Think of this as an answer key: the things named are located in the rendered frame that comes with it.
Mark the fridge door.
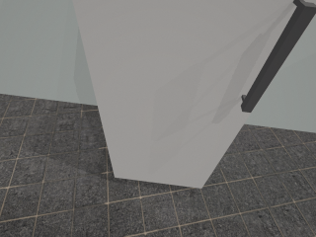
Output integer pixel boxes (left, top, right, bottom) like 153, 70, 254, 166
72, 0, 316, 189

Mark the handle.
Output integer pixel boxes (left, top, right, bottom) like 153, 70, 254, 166
241, 0, 316, 113

